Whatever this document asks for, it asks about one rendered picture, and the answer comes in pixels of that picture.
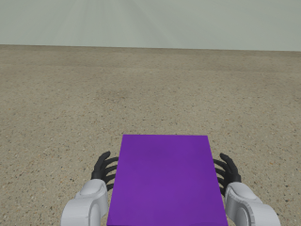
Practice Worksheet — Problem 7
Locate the right robot forearm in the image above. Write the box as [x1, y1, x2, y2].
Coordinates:
[224, 182, 281, 226]

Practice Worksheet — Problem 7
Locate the right robot hand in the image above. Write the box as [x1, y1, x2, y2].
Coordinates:
[213, 153, 242, 197]

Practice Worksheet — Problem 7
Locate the left robot hand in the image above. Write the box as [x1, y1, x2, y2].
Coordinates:
[90, 151, 119, 192]

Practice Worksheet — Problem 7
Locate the left robot forearm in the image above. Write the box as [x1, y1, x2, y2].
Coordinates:
[59, 179, 109, 226]

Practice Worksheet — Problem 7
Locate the carton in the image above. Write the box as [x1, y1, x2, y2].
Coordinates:
[106, 134, 229, 226]

